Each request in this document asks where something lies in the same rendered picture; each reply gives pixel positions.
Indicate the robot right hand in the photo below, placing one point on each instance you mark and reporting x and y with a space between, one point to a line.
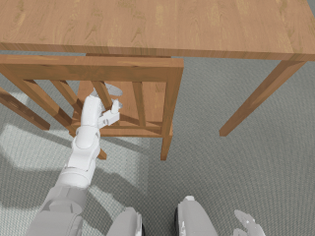
248 222

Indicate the left robot shin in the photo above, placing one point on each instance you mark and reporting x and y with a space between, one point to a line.
129 208

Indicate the table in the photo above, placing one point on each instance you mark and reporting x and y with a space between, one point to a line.
235 29

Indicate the right robot shin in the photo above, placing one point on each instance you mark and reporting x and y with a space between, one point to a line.
182 230

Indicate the left robot upper arm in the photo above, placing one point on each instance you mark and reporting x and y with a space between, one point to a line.
57 223

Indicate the left robot forearm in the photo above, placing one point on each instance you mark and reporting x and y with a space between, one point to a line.
70 191

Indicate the chair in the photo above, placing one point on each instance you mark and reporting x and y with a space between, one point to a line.
149 83

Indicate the robot left hand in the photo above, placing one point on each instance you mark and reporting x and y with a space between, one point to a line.
93 108

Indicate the robot shin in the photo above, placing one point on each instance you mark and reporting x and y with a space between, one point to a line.
182 230
129 208

